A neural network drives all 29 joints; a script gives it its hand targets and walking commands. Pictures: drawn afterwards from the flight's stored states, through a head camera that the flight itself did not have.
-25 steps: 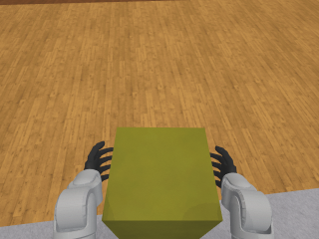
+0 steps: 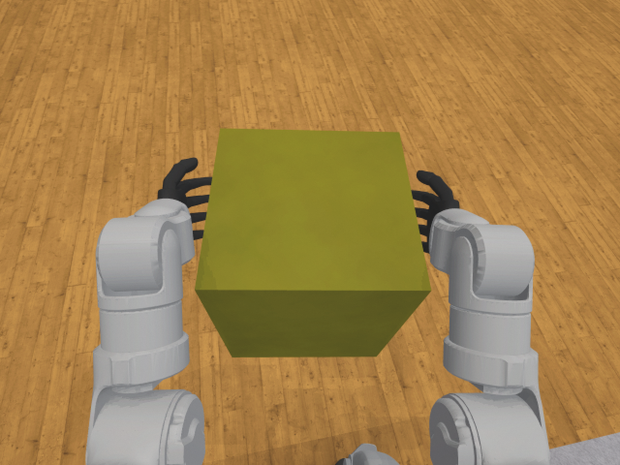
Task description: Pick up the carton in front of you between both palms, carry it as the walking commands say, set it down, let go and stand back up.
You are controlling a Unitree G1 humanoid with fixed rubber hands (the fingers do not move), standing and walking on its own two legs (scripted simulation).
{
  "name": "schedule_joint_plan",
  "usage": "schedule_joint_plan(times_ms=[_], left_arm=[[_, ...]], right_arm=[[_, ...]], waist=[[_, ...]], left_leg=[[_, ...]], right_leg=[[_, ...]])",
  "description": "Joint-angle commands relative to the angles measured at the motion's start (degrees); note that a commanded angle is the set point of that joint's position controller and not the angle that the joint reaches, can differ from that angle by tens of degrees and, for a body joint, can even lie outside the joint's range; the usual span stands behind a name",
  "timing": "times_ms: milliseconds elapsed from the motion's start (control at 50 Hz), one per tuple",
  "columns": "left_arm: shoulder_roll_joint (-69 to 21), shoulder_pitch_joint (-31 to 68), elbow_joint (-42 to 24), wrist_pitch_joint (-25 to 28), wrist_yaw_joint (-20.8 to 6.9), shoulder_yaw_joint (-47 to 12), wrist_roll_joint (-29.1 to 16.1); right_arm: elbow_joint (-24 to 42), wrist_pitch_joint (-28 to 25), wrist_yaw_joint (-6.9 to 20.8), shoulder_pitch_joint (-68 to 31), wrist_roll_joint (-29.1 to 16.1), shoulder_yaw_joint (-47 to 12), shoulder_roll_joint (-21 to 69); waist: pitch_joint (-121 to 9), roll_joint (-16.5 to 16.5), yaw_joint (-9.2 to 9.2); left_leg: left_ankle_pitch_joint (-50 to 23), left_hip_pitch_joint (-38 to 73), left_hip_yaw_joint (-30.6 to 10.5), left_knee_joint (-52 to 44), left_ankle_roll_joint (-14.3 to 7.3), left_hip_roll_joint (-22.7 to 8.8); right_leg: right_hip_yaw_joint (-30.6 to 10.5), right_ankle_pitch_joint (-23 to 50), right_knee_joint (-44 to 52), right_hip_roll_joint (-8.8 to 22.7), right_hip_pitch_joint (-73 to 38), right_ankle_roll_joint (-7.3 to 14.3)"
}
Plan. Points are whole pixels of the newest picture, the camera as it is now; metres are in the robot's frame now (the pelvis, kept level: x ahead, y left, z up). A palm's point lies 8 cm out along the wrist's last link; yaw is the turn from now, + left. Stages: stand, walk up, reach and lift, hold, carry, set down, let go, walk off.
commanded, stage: carry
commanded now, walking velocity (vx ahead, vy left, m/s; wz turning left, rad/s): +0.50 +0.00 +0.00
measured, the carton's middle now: (307, 256) +0.37 -0.01 +0.08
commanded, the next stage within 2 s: none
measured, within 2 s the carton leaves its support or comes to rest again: neither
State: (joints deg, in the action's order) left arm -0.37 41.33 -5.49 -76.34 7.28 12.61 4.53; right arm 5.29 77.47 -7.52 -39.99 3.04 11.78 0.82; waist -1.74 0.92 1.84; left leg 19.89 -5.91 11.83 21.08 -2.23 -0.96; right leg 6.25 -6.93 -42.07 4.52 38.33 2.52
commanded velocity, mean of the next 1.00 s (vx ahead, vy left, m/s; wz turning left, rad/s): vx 0.50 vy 0.00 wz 0.00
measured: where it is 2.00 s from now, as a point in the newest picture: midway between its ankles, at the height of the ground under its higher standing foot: (293, 186)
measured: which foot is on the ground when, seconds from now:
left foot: down 0.00-0.08, up 0.10-0.46, down 0.48-0.88, up 0.90-1.00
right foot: up 0.00-0.06, down 0.08-0.48, up 0.50-0.82, down 0.84-1.00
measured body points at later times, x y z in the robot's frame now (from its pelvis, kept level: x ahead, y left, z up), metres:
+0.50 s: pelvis +0.34 -0.01 +0.00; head +0.44 -0.01 +0.43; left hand +0.75 +0.16 +0.14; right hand +0.75 -0.15 +0.14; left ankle +0.47 +0.08 -0.70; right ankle +0.20 -0.09 -0.72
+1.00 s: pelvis +0.67 -0.04 +0.05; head +0.71 -0.04 +0.50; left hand +1.05 +0.14 +0.20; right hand +1.08 -0.16 +0.20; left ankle +0.57 +0.07 -0.56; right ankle +0.71 -0.11 -0.67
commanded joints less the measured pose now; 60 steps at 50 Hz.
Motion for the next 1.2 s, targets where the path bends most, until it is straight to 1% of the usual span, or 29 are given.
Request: schedule_joint_plan(times_ms=[0,40,60,80,100,120,160,200,320,400,440,460,480,500,520,560,580,620,680,760,820,840,860,880,920,940,980,1100,1180], left_arm=[[-54.4,40.0,4.9,0.0,-12.6,-36.3,-25.3],[-55.2,42.7,8.5,0.3,-12.7,-34.1,-25.5],[-55.4,43.2,10.1,0.4,-12.8,-32.6,-25.7],[-54.9,44.0,11.0,0.6,-13.0,-31.1,-25.8],[-54.1,45.8,12.3,0.6,-13.0,-29.8,-25.6],[-56.2,45.6,12.3,0.9,-13.1,-29.3,-27.0],[-60.7,51.4,7.5,1.5,-13.4,-29.9,-29.0],[-64.0,55.9,2.3,1.7,-13.2,-30.9,-30.8],[-61.5,52.5,-6.6,2.4,-12.2,-34.0,-29.0],[-57.5,48.0,-7.8,2.3,-12.6,-36.8,-27.5],[-56.2,45.6,-5.8,1.9,-13.1,-37.4,-27.2],[-55.7,45.5,-5.0,1.7,-13.4,-37.7,-26.9],[-55.2,46.6,-3.9,1.4,-13.9,-38.1,-26.9],[-55.9,45.7,-3.1,0.9,-14.2,-38.1,-26.8],[-55.5,46.7,-1.7,0.8,-14.1,-38.0,-26.2],[-56.0,46.5,-1.4,1.1,-13.5,-36.1,-24.2],[-55.8,46.0,-1.0,1.3,-13.0,-34.9,-22.7],[-54.5,41.4,-0.5,1.3,-11.8,-32.4,-20.2],[-51.7,41.4,-0.3,1.8,-10.2,-30.7,-16.8],[-48.6,39.9,3.6,0.8,-9.1,-29.3,-14.3],[-49.4,40.9,8.4,0.0,-10.2,-29.4,-15.9],[-50.5,40.3,10.0,-0.2,-10.8,-29.5,-17.4],[-49.9,42.3,11.8,0.4,-11.3,-28.6,-17.6],[-52.9,42.7,12.4,0.2,-12.0,-29.5,-19.8],[-59.0,49.0,8.5,0.1,-13.2,-32.1,-25.2],[-61.6,52.7,6.4,0.2,-13.6,-33.5,-28.0],[-64.9,58.1,2.9,0.7,-14.2,-34.6,-31.8],[-63.4,58.7,2.4,0.4,-14.5,-33.1,-33.5],[-62.2,54.1,8.8,0.2,-14.9,-31.6,-30.7]], right_arm=[[0.2,-1.9,13.8,-45.9,-26.6,-35.7,51.6],[-2.3,-2.2,13.1,-49.7,-26.5,-34.3,52.7],[-3.3,-2.2,12.8,-50.9,-26.4,-33.5,53.1],[-3.5,-2.1,12.5,-53.0,-26.2,-32.9,53.6],[-4.9,-1.9,12.1,-54.2,-25.8,-31.7,55.5],[-4.5,-2.0,11.6,-55.4,-25.3,-30.2,55.1],[-2.4,-2.5,10.6,-59.0,-24.7,-29.5,57.3],[-0.9,-2.8,9.7,-58.5,-23.2,-28.1,58.2],[3.5,-4.2,7.9,-49.4,-17.0,-29.2,55.0],[5.8,-4.3,8.0,-46.7,-15.8,-32.1,51.5],[4.5,-4.0,8.6,-45.5,-16.5,-33.5,50.8],[3.7,-3.9,9.1,-44.7,-17.2,-34.0,50.7],[3.2,-3.9,9.7,-44.4,-18.1,-34.3,50.6],[2.2,-4.0,10.2,-44.9,-18.1,-34.3,49.6],[1.6,-3.4,10.8,-45.2,-19.9,-35.4,52.2],[4.8,-3.4,12.0,-49.2,-24.3,-37.7,56.6],[6.9,-3.5,12.5,-52.3,-26.3,-38.5,58.3],[10.6,-3.6,12.8,-54.8,-29.7,-39.8,60.3],[10.7,-3.2,13.3,-57.6,-31.1,-39.1,59.5],[3.8,-1.9,14.3,-55.4,-30.6,-37.0,57.3],[-3.2,-1.3,14.7,-52.8,-28.9,-34.9,56.8],[-4.4,-1.1,14.8,-53.9,-28.1,-34.1,55.9],[-5.6,-0.6,15.0,-54.8,-27.3,-32.4,57.2],[-6.9,-0.5,14.7,-56.2,-26.1,-31.6,56.7],[-7.8,-0.9,13.7,-54.8,-23.9,-29.3,57.5],[-7.8,-1.1,13.0,-54.0,-22.8,-28.3,57.7],[-6.7,-1.5,11.4,-53.4,-20.4,-26.4,56.9],[-6.4,-1.8,8.1,-50.4,-14.8,-24.3,51.8],[-10.8,-1.3,8.6,-48.0,-14.0,-25.2,51.7]], waist=[[-15.2,-9.6,0.35],[-19.0,-8.3,-2.80],[-24.0,-4.5,-5.27],[-30.0,4.6,-6.61],[-36.0,17.5,-6.20],[-34.3,17.4,-8.10],[-30.5,7.8,-7.48],[-30.8,2.9,-6.59],[-30.4,4.9,-7.16],[-27.3,7.4,-6.58],[-29.7,8.5,-2.87],[-34.0,7.5,1.47],[-38.8,1.0,4.97],[-43.5,-19.4,4.82],[-41.6,-18.8,4.83],[-34.4,-7.2,5.82],[-32.0,-5.0,5.33],[-31.9,-4.4,4.77],[-30.3,-4.9,4.11],[-25.0,-10.0,2.39],[-29.7,-7.5,-4.06],[-34.3,-3.3,-7.29],[-38.6,16.3,-7.32],[-33.2,15.3,-7.70],[-28.1,2.2,-7.36],[-27.3,-0.2,-6.77],[-28.0,1.6,-5.91],[-25.6,4.2,-6.97],[-23.1,8.0,-6.47]], left_leg=[[-34.0,11.3,-5.6,0.5,-6.4,-11.8],[-43.7,9.3,-1.5,12.0,-3.9,-10.4],[-41.2,4.2,0.7,23.3,-2.3,-7.7],[-24.4,-7.9,-0.9,37.9,-0.9,-5.0],[8.1,-26.7,-6.0,51.6,1.0,2.9],[11.4,-36.6,-11.2,60.1,0.4,4.1],[7.1,-42.3,-13.7,62.4,-1.5,0.3],[2.9,-40.0,-13.7,56.8,-1.5,-1.5],[3.1,-45.1,-9.1,43.1,-0.4,-1.2],[-3.9,-32.2,-2.4,21.6,-0.9,2.9],[-7.0,-14.1,3.0,13.2,-3.0,7.7],[-11.6,0.8,1.4,9.8,-4.3,5.8],[-4.8,17.1,-15.6,8.6,-7.4,-3.9],[-20.3,31.3,-46.0,5.2,-18.2,-18.1],[-29.5,34.7,-48.0,5.2,-20.2,-18.7],[-41.4,33.0,-35.6,10.2,-15.5,-15.7],[-42.8,31.1,-32.4,9.9,-13.2,-14.6],[-38.7,29.4,-30.1,7.9,-11.2,-13.4],[-36.0,25.5,-27.1,5.7,-12.4,-14.1],[-34.4,9.2,-14.9,3.3,-8.9,-9.6],[-42.0,-3.1,-7.1,17.4,-3.9,-7.8],[-25.7,-12.3,-6.6,29.0,-1.9,-6.2],[-0.7,-27.4,-7.1,46.2,1.1,3.5],[10.5,-36.6,-12.9,57.6,0.4,4.8],[6.5,-42.4,-14.2,63.8,-1.1,1.7],[4.6,-42.5,-14.4,61.1,-1.4,0.6],[2.4,-40.4,-13.6,55.8,-1.6,-0.1],[2.8,-41.1,-9.0,37.4,0.0,-0.5],[-1.6,-27.7,-1.6,20.7,-1.0,3.8]], right_leg=[[3.3,2.0,5.8,-2.9,-3.5,1.8],[6.5,1.6,11.3,-6.7,-16.6,2.8],[7.5,-0.1,12.5,-7.9,-30.0,3.1],[-9.6,-0.2,11.0,4.9,-44.4,6.1],[-34.1,0.1,16.0,17.2,-60.2,14.8],[-39.6,-3.0,21.3,16.5,-61.7,16.8],[-29.6,12.8,15.5,14.1,-58.5,13.3],[-22.7,11.9,16.2,12.2,-54.3,10.1],[-15.1,19.8,16.2,10.7,-57.8,11.2],[-5.6,28.1,15.1,6.1,-51.3,8.4],[0.2,44.5,6.1,5.0,-45.1,5.4],[2.5,39.4,-2.3,4.3,-38.8,2.7],[0.1,20.9,-12.8,2.1,-25.0,0.9],[-3.1,-15.7,-29.0,-8.0,-7.1,-1.5],[-8.8,-24.0,-41.3,-8.8,3.0,-0.6],[-8.9,-21.7,-42.3,-5.4,12.5,0.4],[-8.5,-20.1,-38.4,-4.5,13.3,0.5],[-7.8,-18.4,-32.0,-4.1,11.4,0.3],[-5.5,-21.0,-21.8,-4.2,10.4,-0.1],[1.3,-11.8,1.8,-6.8,-7.0,0.0],[6.8,-4.3,10.1,-10.0,-36.6,2.7],[-5.7,-12.5,10.8,-1.2,-49.9,4.2],[-39.6,-14.1,19.3,14.5,-58.3,14.0],[-46.0,-7.4,22.3,15.2,-57.7,16.3],[-33.4,12.9,15.5,12.7,-53.6,14.0],[-29.4,14.5,15.5,11.4,-51.3,11.7],[-25.2,10.1,17.2,9.8,-49.3,9.2],[-18.1,11.2,20.8,9.7,-48.9,11.1],[-9.2,22.6,18.9,7.0,-43.3,7.7]])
